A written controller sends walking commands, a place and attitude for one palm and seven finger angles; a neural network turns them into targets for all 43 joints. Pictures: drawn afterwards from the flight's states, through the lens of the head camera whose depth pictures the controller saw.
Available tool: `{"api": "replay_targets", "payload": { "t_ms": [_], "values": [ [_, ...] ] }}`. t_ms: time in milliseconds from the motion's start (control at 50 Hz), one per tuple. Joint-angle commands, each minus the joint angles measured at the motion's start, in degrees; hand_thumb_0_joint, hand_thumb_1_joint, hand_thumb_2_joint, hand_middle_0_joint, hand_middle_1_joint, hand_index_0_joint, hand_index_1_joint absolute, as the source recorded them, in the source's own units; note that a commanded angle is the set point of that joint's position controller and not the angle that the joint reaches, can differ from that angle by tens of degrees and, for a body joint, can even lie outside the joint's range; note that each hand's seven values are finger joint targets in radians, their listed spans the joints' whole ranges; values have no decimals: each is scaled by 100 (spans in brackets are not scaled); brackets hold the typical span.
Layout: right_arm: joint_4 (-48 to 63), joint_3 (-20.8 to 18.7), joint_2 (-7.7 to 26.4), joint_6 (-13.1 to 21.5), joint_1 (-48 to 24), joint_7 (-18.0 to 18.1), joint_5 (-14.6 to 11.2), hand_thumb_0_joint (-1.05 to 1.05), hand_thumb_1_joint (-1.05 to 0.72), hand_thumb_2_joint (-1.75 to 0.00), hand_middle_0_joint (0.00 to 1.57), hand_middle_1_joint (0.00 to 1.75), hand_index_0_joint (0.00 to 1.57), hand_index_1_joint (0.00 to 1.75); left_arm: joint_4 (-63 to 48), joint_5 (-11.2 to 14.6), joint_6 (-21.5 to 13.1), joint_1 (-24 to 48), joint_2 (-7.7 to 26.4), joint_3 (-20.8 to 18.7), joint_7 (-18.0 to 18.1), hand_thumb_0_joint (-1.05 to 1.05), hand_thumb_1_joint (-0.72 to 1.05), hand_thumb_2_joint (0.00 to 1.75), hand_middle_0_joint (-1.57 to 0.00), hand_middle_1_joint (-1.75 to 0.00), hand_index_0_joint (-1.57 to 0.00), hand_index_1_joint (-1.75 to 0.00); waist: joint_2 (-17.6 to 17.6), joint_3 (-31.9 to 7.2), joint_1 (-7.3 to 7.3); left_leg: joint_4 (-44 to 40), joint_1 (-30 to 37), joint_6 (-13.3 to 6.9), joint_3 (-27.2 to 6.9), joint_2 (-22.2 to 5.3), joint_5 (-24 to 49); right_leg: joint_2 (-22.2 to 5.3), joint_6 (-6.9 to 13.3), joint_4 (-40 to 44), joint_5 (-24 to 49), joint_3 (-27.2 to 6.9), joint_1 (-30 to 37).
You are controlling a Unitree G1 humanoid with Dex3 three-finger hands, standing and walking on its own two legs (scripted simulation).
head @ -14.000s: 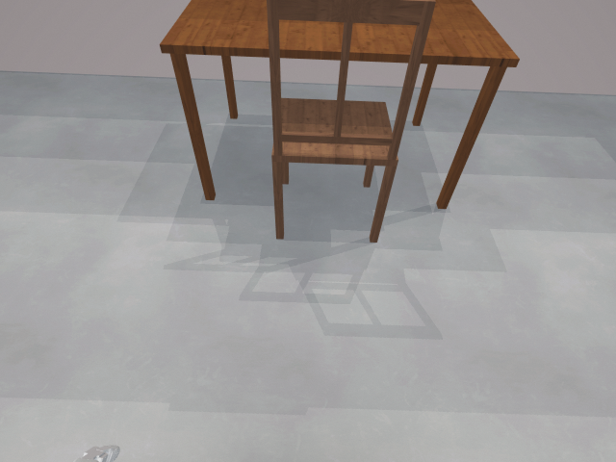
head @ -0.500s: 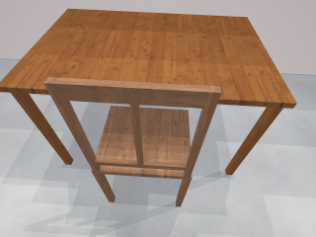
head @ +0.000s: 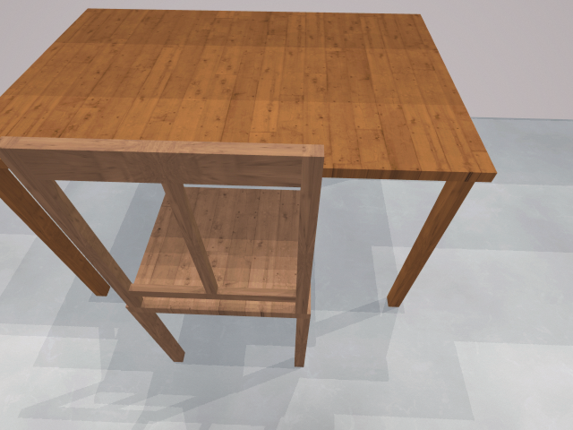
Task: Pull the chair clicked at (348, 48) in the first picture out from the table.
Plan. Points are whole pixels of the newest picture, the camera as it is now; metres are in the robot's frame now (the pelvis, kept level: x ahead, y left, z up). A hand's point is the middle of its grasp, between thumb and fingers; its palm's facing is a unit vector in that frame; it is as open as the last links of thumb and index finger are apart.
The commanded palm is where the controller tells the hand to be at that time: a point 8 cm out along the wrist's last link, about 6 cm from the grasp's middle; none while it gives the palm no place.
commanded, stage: come to a stop and stand still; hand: left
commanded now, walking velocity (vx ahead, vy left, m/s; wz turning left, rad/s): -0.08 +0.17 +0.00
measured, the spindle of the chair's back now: (195, 246) +0.42 +0.19 -0.05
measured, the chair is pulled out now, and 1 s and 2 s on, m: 0.00 0.00 0.00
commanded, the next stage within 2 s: look again from close up in 1.66 s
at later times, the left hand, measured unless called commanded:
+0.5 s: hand out of the picture +0.03 +0.26 -0.16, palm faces +0.02 -0.96 -0.27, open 7.4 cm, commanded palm none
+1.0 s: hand out of the picture +0.02 +0.22 -0.17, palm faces +0.01 -0.98 -0.21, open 7.4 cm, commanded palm none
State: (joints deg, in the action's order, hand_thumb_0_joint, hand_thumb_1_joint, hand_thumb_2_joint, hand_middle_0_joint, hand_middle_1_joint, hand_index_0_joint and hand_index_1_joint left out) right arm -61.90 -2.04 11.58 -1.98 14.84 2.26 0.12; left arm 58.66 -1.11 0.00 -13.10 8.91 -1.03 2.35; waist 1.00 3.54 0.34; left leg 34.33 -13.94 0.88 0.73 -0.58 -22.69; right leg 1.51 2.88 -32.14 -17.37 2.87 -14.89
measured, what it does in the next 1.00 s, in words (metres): shifts its weight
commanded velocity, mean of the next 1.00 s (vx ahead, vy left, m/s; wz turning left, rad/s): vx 0.00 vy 0.01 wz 0.00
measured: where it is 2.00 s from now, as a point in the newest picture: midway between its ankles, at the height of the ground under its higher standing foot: outside the picture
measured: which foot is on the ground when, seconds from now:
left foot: down 0.00-1.00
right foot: down 0.00-1.00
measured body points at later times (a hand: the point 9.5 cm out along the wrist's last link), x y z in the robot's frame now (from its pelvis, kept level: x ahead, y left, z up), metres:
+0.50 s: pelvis -0.02 +0.06 +0.00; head -0.02 +0.05 +0.45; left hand +0.03 +0.31 -0.14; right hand +0.05 -0.17 -0.15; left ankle -0.02 +0.12 -0.73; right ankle +0.00 -0.09 -0.73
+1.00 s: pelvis +0.01 +0.05 +0.01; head +0.03 +0.04 +0.46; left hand +0.02 +0.27 -0.15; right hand +0.02 -0.17 -0.16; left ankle -0.02 +0.12 -0.73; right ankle +0.00 -0.09 -0.73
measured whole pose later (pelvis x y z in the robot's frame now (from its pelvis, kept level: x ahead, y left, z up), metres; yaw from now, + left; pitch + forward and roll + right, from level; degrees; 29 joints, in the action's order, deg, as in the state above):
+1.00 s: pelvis +0.01 +0.05 +0.01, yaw -1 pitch -1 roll +0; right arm -62.7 0.9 9.4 1.3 16.2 1.5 0.5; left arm 63.1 -0.6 0.0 -15.4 8.1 0.6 2.3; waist 0.8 2.3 -0.3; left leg 24.1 -7.3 -4.5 3.6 4.2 -16.3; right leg -2.8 -2.0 -27.6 -16.1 -0.4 -10.7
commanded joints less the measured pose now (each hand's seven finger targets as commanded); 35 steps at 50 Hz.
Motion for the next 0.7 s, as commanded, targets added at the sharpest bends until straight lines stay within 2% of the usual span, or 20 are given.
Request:
{"api": "replay_targets", "payload": {
  "t_ms": [0,60,100,140,160,180,200,220,240,260,280,300,320,340,380,420,460,540,640,680],
  "values": [
    [274,-11,182,56,293,-5,-8,0,-90,-90,20,30,20,30,-265,2,-43,-337,1135,-265,121,0,90,90,-20,-30,-20,-30,-687,-287,-103,-439,-253,28,-27,-51,570,-1777,593,516,4149,-1667,797],
    [428,-71,198,19,196,-42,5,0,-90,-90,20,30,20,30,-361,-50,21,-290,1252,-323,128,0,90,90,-20,-30,-20,-30,-662,-369,-140,-181,-329,21,1,19,307,-1880,676,511,3844,-1669,793],
    [509,-80,199,18,191,-58,8,0,-90,-90,20,30,20,30,-471,-46,45,-178,1273,-336,126,0,90,90,-20,-30,-20,-30,-623,-333,-86,-301,-147,2,3,23,433,-1873,667,552,3355,-1660,510],
    [519,-80,171,52,386,-86,18,0,-90,-90,20,30,20,30,-597,-43,82,113,1220,-329,117,0,90,90,-20,-30,-20,-30,-602,-349,78,-895,507,-75,23,-47,966,-1581,413,455,2378,-1281,-88],
    [511,-80,235,93,413,-93,35,0,-90,-90,20,30,20,30,-681,-39,103,228,1105,-295,98,0,90,90,-20,-30,-20,-30,-269,-306,112,-1152,820,-200,-161,-224,1315,-1218,188,255,1733,-964,-464],
    [542,-109,354,125,339,-102,51,0,-90,-90,20,30,20,30,-750,-34,113,270,940,-247,69,0,90,90,-20,-30,-20,-30,400,-235,88,-1393,825,-452,-736,-611,1680,-727,-91,-35,885,-558,-719],
    [1054,-88,660,283,-578,-87,-11,0,-90,-90,20,30,20,30,-211,50,-138,-861,903,-128,214,0,90,90,-20,-30,-20,-30,764,-868,-326,208,512,-365,-337,-882,3295,-1068,-95,323,2401,-822,202],
    [1298,-73,259,280,-234,-149,10,0,-90,-90,20,30,20,30,-469,2,-201,-655,1261,-185,165,0,90,90,-20,-30,-20,-30,-306,-1239,-179,260,-238,-207,-170,-191,1423,-1496,170,495,2709,-1537,914],
    [1269,-19,227,250,-6,-156,16,0,-90,-90,20,30,20,30,-523,-4,-229,-361,1252,-168,139,0,90,90,-20,-30,-20,-30,-831,-1158,12,28,-405,-139,-92,-106,168,-1822,457,617,2433,-1709,906],
    [1228,-13,187,244,180,-152,25,0,-90,-90,20,30,20,30,-658,-24,-203,-159,1174,-146,126,0,90,90,-20,-30,-20,-30,-376,-958,146,-475,-26,-166,-109,-82,388,-1680,532,496,2080,-1499,461],
    [1178,21,195,255,303,-179,60,0,-90,-90,20,30,20,30,-720,-18,-148,12,1113,-121,94,0,90,90,-20,-30,-20,-30,231,-706,191,-839,221,-196,-120,-143,1044,-1282,380,221,1678,-1011,159],
    [1166,29,358,291,257,-183,100,0,-90,-90,20,30,20,30,-698,7,-77,-48,982,-79,68,0,90,90,-20,-30,-20,-30,903,-346,77,-1019,60,-343,-650,-496,1853,-787,107,25,803,-606,-71],
    [1211,44,466,294,185,-152,100,0,-90,-90,20,30,20,30,-637,6,-17,-172,869,-33,56,0,90,90,-20,-30,-20,-30,1121,-65,-31,-1341,-237,-525,-1000,-776,2106,-455,-75,-3,-84,-268,-11],
    [1247,46,555,282,126,-131,85,0,-90,-90,20,30,20,30,-577,-6,27,-247,798,-10,49,0,90,90,-20,-30,-20,-30,824,146,-84,-1536,-443,-614,-1161,-874,1810,-331,-128,-25,-406,-148,38],
    [1304,35,568,278,18,-126,88,0,-90,-90,20,30,20,30,-527,-13,54,-286,738,-5,-5,0,90,90,-20,-30,-20,-30,120,378,-163,-1751,-729,-646,-1216,-804,870,-365,-101,146,-181,-252,61],
    [1285,29,650,280,31,-140,95,0,-90,-90,20,30,20,30,-534,-19,51,-332,720,0,-27,0,90,90,-20,-30,-20,-30,57,350,-114,-1976,-665,-531,-1193,-690,-20,-431,-87,259,-157,-374,-31],
    [1219,32,695,285,62,-151,94,0,-90,-90,20,30,20,30,-539,-30,45,-370,744,0,-37,0,90,90,-20,-30,-20,-30,84,310,-97,-2124,-585,-492,-1208,-674,-320,-442,-109,274,-95,-390,-87],
    [1061,56,695,333,128,-136,84,0,-90,-90,20,30,20,30,-451,-24,14,-467,729,3,-44,0,90,90,-20,-30,-20,-30,72,21,-107,-2094,-147,-453,-1178,-660,210,-489,-125,353,65,-428,-121],
    [770,113,620,403,267,-91,59,0,-90,-90,20,30,20,30,-233,19,-40,-555,679,26,-27,0,90,90,-20,-30,-20,-30,71,-317,-93,-1752,454,-404,-880,-599,1777,-598,-136,528,515,-506,52],
    [638,133,567,410,313,-75,49,0,-90,-90,20,30,20,30,-145,33,-45,-516,693,31,-19,0,90,90,-20,-30,-20,-30,20,-222,-79,-1656,482,-393,-753,-563,2220,-632,-138,576,711,-513,117]
  ]
}}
